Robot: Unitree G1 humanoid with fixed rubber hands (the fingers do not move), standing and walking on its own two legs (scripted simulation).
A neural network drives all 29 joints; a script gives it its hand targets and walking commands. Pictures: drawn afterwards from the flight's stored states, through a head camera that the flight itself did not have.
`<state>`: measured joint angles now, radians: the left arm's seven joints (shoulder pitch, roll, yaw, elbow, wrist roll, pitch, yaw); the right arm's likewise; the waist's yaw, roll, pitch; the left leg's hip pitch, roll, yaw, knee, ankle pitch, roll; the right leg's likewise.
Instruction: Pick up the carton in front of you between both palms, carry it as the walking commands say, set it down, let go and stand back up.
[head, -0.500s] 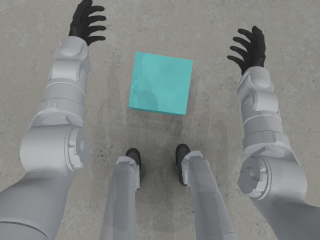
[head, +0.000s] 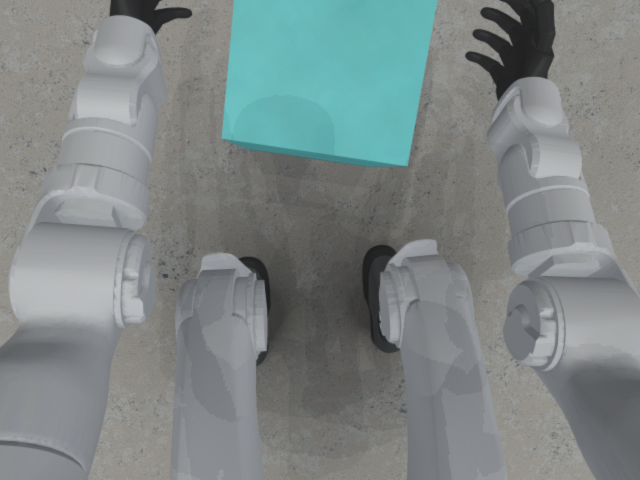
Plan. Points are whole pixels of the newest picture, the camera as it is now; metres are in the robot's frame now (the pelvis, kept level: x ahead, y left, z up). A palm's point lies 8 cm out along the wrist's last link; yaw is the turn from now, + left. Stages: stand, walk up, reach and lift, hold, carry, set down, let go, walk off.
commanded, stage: reach and lift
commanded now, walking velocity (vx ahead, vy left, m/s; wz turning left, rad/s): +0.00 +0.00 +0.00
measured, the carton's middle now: (321, 83) +0.52 -0.01 -0.31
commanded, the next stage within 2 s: none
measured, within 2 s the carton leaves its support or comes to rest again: leaves its support in 1.06 s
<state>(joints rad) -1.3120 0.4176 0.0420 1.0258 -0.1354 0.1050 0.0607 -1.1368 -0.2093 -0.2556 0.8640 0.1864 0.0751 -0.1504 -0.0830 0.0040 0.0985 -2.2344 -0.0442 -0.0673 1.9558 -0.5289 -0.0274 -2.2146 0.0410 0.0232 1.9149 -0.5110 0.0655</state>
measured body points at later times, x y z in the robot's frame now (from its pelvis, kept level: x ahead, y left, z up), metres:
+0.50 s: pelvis +0.00 +0.00 -0.07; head +0.37 +0.02 +0.18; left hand +0.57 +0.16 -0.25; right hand +0.52 -0.19 -0.25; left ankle +0.10 +0.12 -0.40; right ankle +0.12 -0.13 -0.40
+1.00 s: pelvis -0.01 +0.00 -0.06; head +0.36 +0.02 +0.19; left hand +0.56 +0.14 -0.25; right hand +0.53 -0.17 -0.24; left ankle +0.10 +0.12 -0.40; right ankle +0.12 -0.13 -0.40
